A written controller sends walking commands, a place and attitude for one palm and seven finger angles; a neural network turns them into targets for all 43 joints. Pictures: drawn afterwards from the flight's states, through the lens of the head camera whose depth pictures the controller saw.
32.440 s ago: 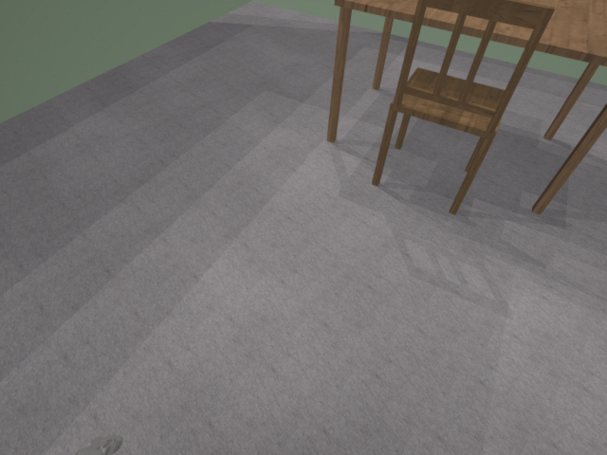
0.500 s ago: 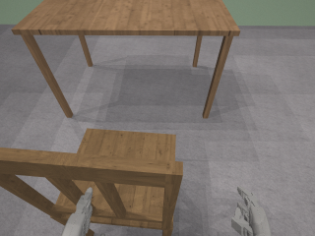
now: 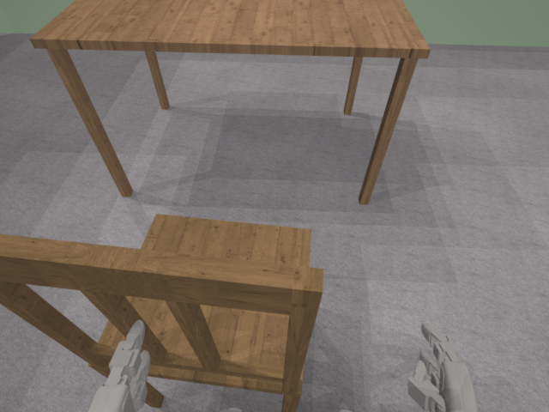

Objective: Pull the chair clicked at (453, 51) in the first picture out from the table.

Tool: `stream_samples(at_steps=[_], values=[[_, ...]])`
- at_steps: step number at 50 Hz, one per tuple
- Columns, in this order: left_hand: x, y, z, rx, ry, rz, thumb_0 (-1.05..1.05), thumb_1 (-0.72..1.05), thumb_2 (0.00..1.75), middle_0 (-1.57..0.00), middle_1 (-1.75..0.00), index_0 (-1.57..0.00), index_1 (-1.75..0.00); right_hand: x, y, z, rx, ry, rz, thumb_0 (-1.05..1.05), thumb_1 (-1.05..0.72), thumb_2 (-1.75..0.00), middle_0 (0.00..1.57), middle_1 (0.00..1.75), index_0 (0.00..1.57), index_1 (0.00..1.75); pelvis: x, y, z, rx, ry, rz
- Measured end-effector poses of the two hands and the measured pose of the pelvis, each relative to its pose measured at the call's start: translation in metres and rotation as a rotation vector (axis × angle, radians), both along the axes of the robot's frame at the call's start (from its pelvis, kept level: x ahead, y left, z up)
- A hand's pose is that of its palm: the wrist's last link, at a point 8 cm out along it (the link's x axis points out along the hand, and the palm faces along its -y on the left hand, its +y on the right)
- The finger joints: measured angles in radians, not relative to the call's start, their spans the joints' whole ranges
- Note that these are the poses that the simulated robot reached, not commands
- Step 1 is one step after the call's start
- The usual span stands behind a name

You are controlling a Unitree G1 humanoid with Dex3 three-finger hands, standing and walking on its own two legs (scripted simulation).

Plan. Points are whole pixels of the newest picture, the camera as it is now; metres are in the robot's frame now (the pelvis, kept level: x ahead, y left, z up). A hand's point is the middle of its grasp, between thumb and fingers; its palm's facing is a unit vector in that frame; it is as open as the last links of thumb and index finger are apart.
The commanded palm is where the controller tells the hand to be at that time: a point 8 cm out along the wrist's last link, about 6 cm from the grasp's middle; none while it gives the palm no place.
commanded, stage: draw the hand back to the body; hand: left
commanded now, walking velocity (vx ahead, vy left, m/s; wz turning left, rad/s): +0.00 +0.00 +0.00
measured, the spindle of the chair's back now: (133, 327) +0.24 +0.23 -0.02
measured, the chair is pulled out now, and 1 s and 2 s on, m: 0.64 0.64 0.64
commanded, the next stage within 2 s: step back with the hand held close in 1.44 s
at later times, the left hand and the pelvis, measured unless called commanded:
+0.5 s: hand (121, 393) +0.14 +0.17 +0.10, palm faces +0.05 -0.93 -0.36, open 16.3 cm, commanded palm +0.11 +0.24 +0.15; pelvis +0.00 -0.01 +0.02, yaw +0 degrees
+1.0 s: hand (65, 366) +0.15 +0.23 +0.11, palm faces +0.18 -0.83 -0.53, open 8.6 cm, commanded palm +0.15 +0.29 +0.24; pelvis +0.02 -0.02 +0.06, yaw +1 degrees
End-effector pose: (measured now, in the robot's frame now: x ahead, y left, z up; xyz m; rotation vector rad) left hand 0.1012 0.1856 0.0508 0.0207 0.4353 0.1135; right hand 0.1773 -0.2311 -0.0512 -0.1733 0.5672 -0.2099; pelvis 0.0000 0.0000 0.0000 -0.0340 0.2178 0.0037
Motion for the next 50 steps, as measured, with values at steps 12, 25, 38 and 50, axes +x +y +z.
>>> stream_samples(at_steps=[12,25,38,50], values=[[0.007,0.016,0.027,0.064,-0.259,-0.086,-0.01,-0.54,0.20,-0.04,-0.01,-0.02,-0.01,-0.002,0.003,-0.024,0.067,0.037,0.008,0.01,-0.90,-0.90,0.20,0.30,0.20,0.30,-0.011,-0.006,-0.009,0.001,-0.004,-0.005],[0.014,0.032,0.071,0.330,-0.130,-0.089,-0.01,-0.38,0.28,-0.17,-0.10,-0.12,-0.07,-0.007,0.002,0.006,0.055,0.032,-0.016,0.02,-0.90,-0.90,0.20,0.30,0.20,0.30,-0.004,-0.013,0.024,0.001,-0.124,-0.002],[0.020,0.065,0.089,0.460,-0.017,0.050,0.00,0.06,0.49,-0.11,-0.13,-0.36,-0.22,0.002,-0.007,0.034,0.002,0.022,0.044,0.01,-0.90,-0.90,0.20,0.30,0.20,0.30,0.003,-0.018,0.054,0.008,-0.235,-0.008],[0.026,0.080,0.099,0.511,0.057,0.103,0.01,0.49,0.70,-0.15,-0.21,-0.44,-0.31,0.027,0.001,0.035,0.003,0.025,0.133,0.01,-0.90,-0.90,0.20,0.30,0.20,0.30,0.021,-0.017,0.062,0.023,-0.257,0.008]])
